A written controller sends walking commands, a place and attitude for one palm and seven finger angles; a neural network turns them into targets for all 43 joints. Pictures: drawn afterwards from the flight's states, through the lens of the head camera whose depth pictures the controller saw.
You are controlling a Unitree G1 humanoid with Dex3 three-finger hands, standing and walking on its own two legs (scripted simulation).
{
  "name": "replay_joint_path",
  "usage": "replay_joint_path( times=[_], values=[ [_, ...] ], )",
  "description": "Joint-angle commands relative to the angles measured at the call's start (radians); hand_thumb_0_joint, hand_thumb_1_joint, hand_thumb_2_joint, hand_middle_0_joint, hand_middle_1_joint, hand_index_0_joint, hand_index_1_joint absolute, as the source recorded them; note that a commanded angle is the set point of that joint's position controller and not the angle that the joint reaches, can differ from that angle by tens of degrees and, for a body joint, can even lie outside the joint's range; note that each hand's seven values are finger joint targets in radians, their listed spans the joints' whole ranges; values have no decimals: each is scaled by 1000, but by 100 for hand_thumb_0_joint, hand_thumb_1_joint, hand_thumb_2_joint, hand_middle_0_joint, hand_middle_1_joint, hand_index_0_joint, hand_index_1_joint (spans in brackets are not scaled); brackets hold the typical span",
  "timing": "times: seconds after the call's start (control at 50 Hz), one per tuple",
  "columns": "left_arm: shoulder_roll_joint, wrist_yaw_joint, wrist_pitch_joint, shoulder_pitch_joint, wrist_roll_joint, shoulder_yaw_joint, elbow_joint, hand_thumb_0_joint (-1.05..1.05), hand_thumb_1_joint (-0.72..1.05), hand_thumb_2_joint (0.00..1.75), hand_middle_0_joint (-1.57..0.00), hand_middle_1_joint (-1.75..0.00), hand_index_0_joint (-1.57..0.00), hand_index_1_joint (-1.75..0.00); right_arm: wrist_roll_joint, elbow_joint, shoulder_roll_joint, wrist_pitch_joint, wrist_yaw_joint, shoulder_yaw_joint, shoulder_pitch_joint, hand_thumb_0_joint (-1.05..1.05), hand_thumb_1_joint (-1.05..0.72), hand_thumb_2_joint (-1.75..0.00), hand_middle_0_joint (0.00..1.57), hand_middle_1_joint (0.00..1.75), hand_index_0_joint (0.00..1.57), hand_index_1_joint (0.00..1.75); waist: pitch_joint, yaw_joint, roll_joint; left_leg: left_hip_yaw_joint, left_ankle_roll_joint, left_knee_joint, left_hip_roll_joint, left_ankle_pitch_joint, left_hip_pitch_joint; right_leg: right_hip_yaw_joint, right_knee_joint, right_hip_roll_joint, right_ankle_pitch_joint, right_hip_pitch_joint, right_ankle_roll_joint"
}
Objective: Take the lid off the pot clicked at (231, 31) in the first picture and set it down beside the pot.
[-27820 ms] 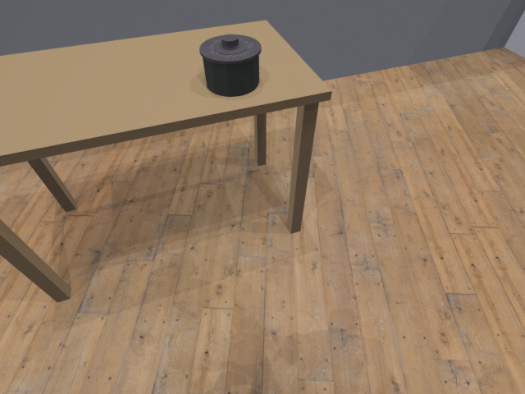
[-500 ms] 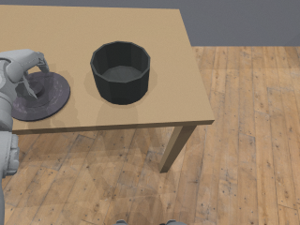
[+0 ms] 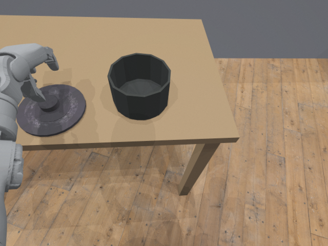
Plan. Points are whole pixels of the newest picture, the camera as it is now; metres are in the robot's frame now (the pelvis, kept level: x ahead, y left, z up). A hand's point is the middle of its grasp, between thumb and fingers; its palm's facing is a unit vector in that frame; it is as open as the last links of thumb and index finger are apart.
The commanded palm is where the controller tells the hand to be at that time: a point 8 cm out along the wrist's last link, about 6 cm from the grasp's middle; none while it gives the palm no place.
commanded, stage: raise the empty hand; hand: left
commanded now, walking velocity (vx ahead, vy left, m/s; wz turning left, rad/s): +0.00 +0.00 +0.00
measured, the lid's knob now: (49, 103) +0.48 +0.29 +0.03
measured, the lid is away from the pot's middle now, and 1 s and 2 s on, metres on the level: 0.25 0.25 0.25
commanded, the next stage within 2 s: draw the hand back to the body in 0.90 s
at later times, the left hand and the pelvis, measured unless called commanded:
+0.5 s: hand (26, 62) +0.48 +0.28 +0.17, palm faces -0.34 -0.10 -0.94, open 11.0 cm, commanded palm +0.49 +0.27 +0.23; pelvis +0.00 +0.00 +0.01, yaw +1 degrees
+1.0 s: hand (15, 48) +0.48 +0.28 +0.20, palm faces -0.32 -0.10 -0.94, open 11.0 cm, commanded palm +0.48 +0.27 +0.26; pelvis +0.00 -0.01 +0.01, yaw +1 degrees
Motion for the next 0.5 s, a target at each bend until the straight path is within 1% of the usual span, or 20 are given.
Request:
replay_joint_path(
  times=[0.0, 0.02, 0.04, 0.08, 0.1, 0.12, 0.14, 0.16, 0.18, 0.22, 0.24, 0.26, 0.28, 0.34, 0.36, 0.38, 0.42, 0.44, 0.46, 0.48],
  values=[
    [221, 26, 32, -482, -12, 13, -107, 0, -5, 72, -38, -80, -38, -80, 4, -46, -184, -5, -8, -58, 85, 0, -90, -90, 20, 30, 20, 30, -339, -18, 64, -81, -36, -53, 27, 501, 406, -28, -53, 46, 195, -23, -50],
    [246, 28, 40, -486, -5, 26, -97, 0, -5, 72, -38, -80, -38, -80, 6, -45, -188, -6, -7, -56, 85, 0, -90, -90, 20, 30, 20, 30, -320, -15, 49, -81, -34, -63, 28, 458, 389, -29, -57, 45, 178, -20, -51],
    [250, 27, 43, -523, -1, 20, -131, 0, -5, 72, -38, -80, -38, -80, 7, -49, -189, -6, -7, -55, 79, 0, -90, -90, 20, 30, 20, 30, -342, -15, 60, -82, -32, -68, 26, 447, 394, -25, -59, 43, 181, -6, -53],
    [267, 27, 31, -603, 7, 27, -232, 0, -5, 72, -38, -80, -38, -80, 2, -60, -184, -8, -6, -58, 74, 0, -90, -90, 20, 30, 20, 30, -423, -8, 138, -98, -48, -59, 31, 553, 482, -22, -52, 43, 207, -5, -56],
    [252, 25, 33, -590, 11, 23, -213, 0, -5, 72, -38, -80, -38, -80, 1, -61, -179, -10, -6, -59, 75, 0, -90, -90, 20, 30, 20, 30, -428, -10, 154, -108, -55, -51, 32, 597, 513, -25, -52, 44, 209, -15, -57],
    [239, 18, 30, -623, 6, 12, -259, 0, -5, 72, -38, -80, -38, -80, -3, -63, -178, -13, -4, -63, 75, 0, -90, -90, 20, 30, 20, 30, -459, -14, 156, -112, -59, -49, 36, 627, 546, -27, -55, 44, 215, -16, -53],
    [256, 15, 31, -598, 4, 33, -240, 0, -5, 72, -38, -80, -38, -80, -4, -63, -176, -13, -4, -66, 78, 0, -90, -90, 20, 30, 20, 30, -464, -12, 142, -115, -59, -45, 35, 639, 553, -25, -57, 45, 218, -10, -52],
    [279, 11, 25, -556, -6, 57, -212, 0, -5, 72, -38, -80, -38, -80, -2, -66, -178, -14, -7, -61, 82, 0, -90, -90, 20, 30, 20, 30, -455, -4, 115, -110, -59, -46, 32, 659, 533, -30, -54, 46, 231, 7, -52],
    [292, 8, 32, -559, -5, 61, -183, 0, -5, 72, -38, -80, -38, -80, 0, -62, -181, -10, -7, -58, 72, 0, -90, -90, 20, 30, 20, 30, -433, -10, 96, -101, -52, -55, 32, 600, 501, -23, -60, 44, 224, 17, -48],
    [254, 4, 52, -540, -11, 26, -119, 0, -5, 72, -38, -80, -38, -80, 5, -57, -181, -8, -6, -54, 67, 0, -90, -90, 20, 30, 20, 30, -363, -12, 57, -88, -38, -75, 23, 504, 431, -25, -69, 42, 204, 25, -50],
    [237, 2, 59, -579, -10, 3, -154, 0, -5, 72, -38, -80, -38, -80, 7, -54, -184, -8, -4, -53, 61, 0, -90, -90, 20, 30, 20, 30, -363, -15, 60, -90, -37, -87, 26, 479, 433, -27, -74, 39, 196, 25, -50],
    [202, 0, 61, -592, -10, -20, -170, 0, -5, 72, -38, -80, -38, -80, 9, -60, -181, -9, -3, -55, 56, 0, -90, -90, 20, 30, 20, 30, -366, -11, 88, -96, -43, -82, 27, 518, 456, -30, -71, 39, 193, 9, -54],
    [190, 0, 64, -638, -5, -36, -201, 0, -5, 72, -38, -80, -38, -80, 5, -55, -183, -9, 2, -58, 54, 0, -90, -90, 20, 30, 20, 30, -374, -17, 116, -105, -49, -84, 32, 527, 490, -30, -76, 40, 180, -12, -53],
    [256, -5, 66, -618, 7, 20, -195, 0, -5, 72, -38, -80, -38, -80, 0, -60, -180, -11, 4, -59, 60, 0, -90, -90, 20, 30, 20, 30, -420, -9, 118, -111, -54, -72, 28, 589, 522, -24, -74, 43, 208, 15, -55],
    [251, -12, 62, -615, -3, 16, -196, 0, -5, 72, -38, -80, -38, -80, 0, -61, -182, -12, 1, -56, 62, 0, -90, -90, 20, 30, 20, 30, -423, -6, 103, -107, -54, -75, 25, 599, 513, -29, -71, 42, 223, 31, -55],
    [265, -14, 66, -628, -5, 24, -194, 0, -5, 72, -38, -80, -38, -80, 0, -60, -181, -10, 2, -56, 54, 0, -90, -90, 20, 30, 20, 30, -425, -8, 85, -100, -46, -80, 24, 561, 498, -23, -77, 41, 225, 52, -50],
    [269, -18, 80, -601, -4, 18, -136, 0, -5, 72, -38, -80, -38, -80, 6, -59, -183, -10, -1, -50, 49, 0, -90, -90, 20, 30, 20, 30, -374, -8, 40, -87, -31, -95, 14, 479, 430, -21, -84, 38, 221, 80, -50],
    [241, -23, 88, -630, -7, -13, -144, 0, -5, 72, -38, -80, -38, -80, 10, -55, -184, -10, -1, -49, 43, 0, -90, -90, 20, 30, 20, 30, -358, -17, 43, -84, -27, -105, 16, 449, 422, -21, -90, 36, 213, 73, -50],
    [212, -27, 89, -647, -11, -34, -153, 0, -5, 72, -38, -80, -38, -80, 11, -53, -184, -12, -2, -51, 45, 0, -90, -90, 20, 30, 20, 30, -365, -15, 43, -86, -29, -104, 17, 470, 434, -26, -87, 35, 214, 70, -51],
    [258, -24, 88, -687, -4, -5, -200, 0, -5, 72, -38, -80, -38, -80, 7, -55, -187, -13, 1, -53, 46, 0, -90, -90, 20, 30, 20, 30, -394, -11, 70, -89, -30, -105, 18, 488, 458, -18, -90, 35, 225, 80, -50]
  ],
)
